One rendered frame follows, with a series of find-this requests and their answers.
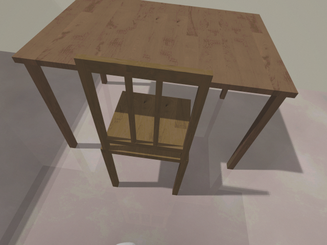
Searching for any chair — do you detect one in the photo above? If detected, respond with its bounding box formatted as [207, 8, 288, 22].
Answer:
[74, 54, 213, 195]

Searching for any table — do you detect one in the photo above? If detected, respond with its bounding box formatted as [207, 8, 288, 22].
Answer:
[12, 0, 298, 169]

